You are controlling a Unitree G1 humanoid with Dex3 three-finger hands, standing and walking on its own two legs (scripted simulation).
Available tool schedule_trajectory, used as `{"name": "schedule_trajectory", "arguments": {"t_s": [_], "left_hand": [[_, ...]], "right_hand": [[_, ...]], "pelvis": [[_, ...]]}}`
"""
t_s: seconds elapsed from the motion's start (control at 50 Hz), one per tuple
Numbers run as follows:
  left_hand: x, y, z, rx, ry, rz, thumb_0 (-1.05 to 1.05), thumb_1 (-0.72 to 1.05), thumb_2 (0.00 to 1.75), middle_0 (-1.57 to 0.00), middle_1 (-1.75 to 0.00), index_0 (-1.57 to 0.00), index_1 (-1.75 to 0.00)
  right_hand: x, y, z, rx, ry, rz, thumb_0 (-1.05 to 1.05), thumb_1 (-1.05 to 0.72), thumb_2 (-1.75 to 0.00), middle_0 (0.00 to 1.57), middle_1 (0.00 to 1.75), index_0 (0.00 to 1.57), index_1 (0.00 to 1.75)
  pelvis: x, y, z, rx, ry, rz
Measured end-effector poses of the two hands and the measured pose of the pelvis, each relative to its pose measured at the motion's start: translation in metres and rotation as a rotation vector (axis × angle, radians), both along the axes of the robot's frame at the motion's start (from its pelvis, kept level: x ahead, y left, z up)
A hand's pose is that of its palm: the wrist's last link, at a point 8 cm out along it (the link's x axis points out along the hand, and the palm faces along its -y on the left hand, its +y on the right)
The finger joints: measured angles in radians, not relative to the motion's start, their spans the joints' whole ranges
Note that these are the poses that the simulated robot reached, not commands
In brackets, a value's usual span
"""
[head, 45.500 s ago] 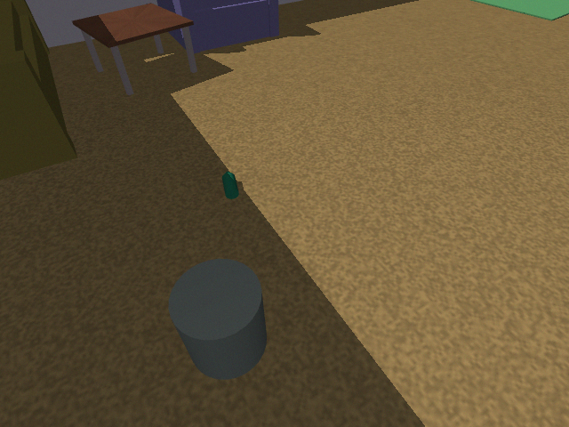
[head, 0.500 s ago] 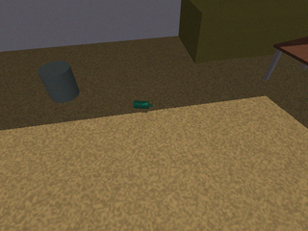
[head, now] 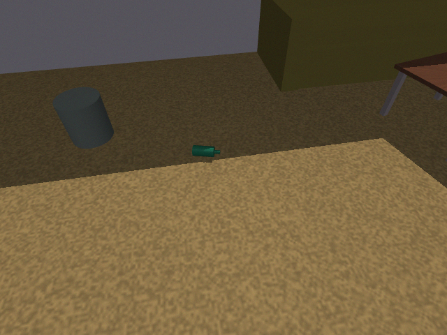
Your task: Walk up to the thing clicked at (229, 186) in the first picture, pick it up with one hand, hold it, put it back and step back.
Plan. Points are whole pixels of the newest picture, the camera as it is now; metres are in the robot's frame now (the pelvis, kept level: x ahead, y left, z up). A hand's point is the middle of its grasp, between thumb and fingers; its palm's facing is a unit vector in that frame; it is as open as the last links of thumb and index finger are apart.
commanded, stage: stand
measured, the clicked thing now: (206, 151) +1.40 +0.18 -0.75
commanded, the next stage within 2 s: walk up in 1.96 s
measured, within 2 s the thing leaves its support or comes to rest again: neither
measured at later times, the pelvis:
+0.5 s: pelvis +0.00 +0.00 +0.00, yaw +0 degrees
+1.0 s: pelvis +0.01 +0.00 +0.00, yaw +0 degrees
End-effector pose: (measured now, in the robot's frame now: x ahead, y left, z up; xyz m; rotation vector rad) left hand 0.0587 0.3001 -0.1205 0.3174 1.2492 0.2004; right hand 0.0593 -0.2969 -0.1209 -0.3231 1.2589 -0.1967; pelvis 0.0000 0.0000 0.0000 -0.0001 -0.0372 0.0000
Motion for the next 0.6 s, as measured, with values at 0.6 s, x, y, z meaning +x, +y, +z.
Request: {"name": "schedule_trajectory", "arguments": {"t_s": [0.6], "left_hand": [[0.0094, 0.0012, 0.0004, 0.002, 0.003, -0.005, 0.01, 0.90, 0.90, -0.20, -0.30, -0.20, -0.30]], "right_hand": [[0.0089, 0.0017, -0.0010, 0.000, 0.000, -0.001, 0.01, -0.91, -0.90, 0.20, 0.30, 0.20, 0.30]], "pelvis": [[0.0063, 0.0024, -0.0001, 0.002, 0.009, -0.002]]}}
